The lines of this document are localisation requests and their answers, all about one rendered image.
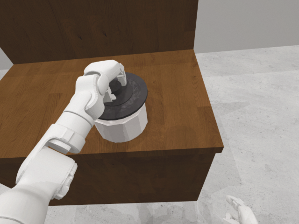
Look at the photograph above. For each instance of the left robot forearm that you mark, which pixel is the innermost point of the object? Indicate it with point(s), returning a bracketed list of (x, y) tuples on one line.
[(70, 130)]

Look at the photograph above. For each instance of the knob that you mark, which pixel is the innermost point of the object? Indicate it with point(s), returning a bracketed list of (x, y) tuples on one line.
[(116, 87)]

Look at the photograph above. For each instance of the robot right hand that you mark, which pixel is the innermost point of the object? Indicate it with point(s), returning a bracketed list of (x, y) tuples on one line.
[(245, 214)]

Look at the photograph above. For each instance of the pot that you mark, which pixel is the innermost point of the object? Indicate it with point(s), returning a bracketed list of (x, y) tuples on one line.
[(125, 129)]

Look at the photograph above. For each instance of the left robot upper arm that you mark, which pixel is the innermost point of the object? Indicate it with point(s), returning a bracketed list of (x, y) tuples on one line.
[(48, 176)]

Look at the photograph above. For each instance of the robot left hand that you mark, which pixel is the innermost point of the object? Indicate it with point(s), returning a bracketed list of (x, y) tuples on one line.
[(112, 69)]

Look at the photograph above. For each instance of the table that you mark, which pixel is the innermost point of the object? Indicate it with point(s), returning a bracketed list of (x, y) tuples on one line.
[(51, 42)]

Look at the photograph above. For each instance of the lid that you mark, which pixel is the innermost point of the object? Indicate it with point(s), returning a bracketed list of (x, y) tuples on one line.
[(132, 98)]

